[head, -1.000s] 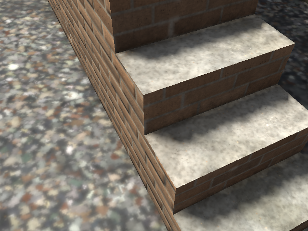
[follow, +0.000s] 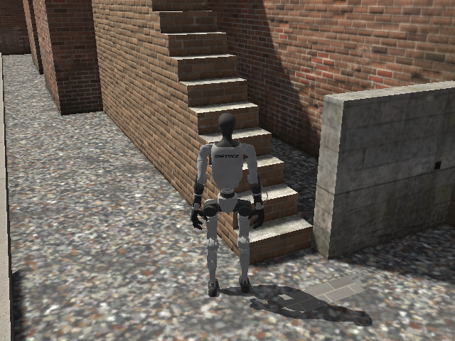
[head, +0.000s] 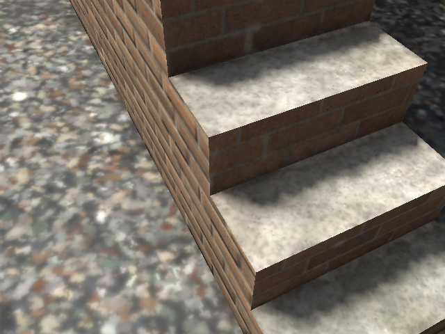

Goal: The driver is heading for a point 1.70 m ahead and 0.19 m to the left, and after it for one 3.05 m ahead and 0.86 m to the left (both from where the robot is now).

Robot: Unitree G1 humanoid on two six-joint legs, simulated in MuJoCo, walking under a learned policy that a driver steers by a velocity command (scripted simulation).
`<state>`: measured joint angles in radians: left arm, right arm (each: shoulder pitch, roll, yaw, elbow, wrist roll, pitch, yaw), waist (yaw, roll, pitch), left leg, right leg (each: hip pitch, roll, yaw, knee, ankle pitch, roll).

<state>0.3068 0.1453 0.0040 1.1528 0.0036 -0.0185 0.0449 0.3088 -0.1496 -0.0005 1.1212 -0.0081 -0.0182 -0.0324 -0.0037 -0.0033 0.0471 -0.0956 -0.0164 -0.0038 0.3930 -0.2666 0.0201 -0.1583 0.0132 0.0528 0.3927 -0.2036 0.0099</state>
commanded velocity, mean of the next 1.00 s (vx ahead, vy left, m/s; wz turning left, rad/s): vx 0.00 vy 0.00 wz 0.00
